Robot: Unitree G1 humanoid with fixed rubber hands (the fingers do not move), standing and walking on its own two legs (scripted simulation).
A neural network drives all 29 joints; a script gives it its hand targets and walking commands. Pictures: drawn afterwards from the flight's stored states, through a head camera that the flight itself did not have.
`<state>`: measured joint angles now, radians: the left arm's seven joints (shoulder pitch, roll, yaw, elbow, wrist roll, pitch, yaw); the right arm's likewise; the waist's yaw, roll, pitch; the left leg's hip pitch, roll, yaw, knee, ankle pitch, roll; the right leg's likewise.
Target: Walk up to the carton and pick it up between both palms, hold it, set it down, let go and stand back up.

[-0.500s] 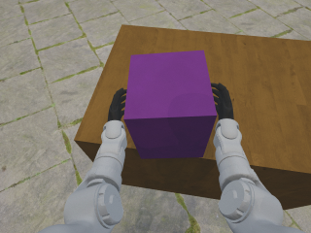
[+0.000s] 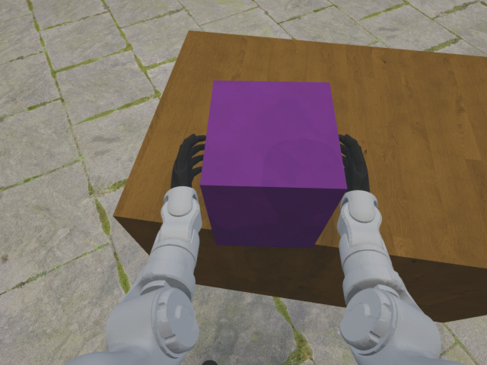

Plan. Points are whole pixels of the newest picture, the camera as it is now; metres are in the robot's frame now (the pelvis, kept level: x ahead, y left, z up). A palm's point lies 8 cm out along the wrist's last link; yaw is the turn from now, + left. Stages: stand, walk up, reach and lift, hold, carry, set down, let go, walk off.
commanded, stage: set down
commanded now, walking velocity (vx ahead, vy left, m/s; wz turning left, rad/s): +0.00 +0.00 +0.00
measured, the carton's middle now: (267, 171) +0.45 +0.00 -0.02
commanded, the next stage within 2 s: none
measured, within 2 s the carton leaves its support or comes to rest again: neither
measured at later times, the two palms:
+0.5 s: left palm (185, 181) +0.40 +0.14 +0.02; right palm (354, 184) +0.41 -0.15 +0.02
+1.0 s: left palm (187, 182) +0.41 +0.14 +0.00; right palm (353, 185) +0.41 -0.15 +0.01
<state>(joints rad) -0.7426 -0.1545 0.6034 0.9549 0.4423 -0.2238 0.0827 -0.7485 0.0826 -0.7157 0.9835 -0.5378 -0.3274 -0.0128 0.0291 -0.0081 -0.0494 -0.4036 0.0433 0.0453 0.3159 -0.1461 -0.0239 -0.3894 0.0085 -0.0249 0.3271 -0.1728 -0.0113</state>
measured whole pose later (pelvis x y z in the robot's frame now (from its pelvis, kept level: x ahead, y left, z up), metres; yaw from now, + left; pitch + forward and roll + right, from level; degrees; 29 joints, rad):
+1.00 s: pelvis +0.00 +0.00 -0.01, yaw -3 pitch +19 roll -1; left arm -0.80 -0.03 0.41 1.13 0.26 -0.23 0.18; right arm -0.83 -0.05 -0.40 1.21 -0.22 -0.30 -0.03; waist 0.03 -0.02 -0.12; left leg -0.55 0.07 0.08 0.41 -0.18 -0.02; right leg -0.53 0.03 0.01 0.37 -0.17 -0.01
